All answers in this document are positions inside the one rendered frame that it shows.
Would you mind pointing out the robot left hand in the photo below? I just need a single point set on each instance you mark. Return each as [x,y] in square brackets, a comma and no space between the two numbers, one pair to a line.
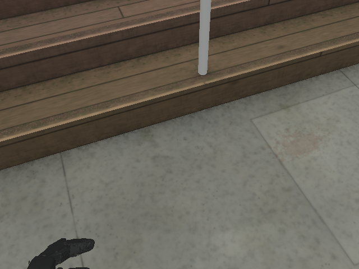
[60,251]

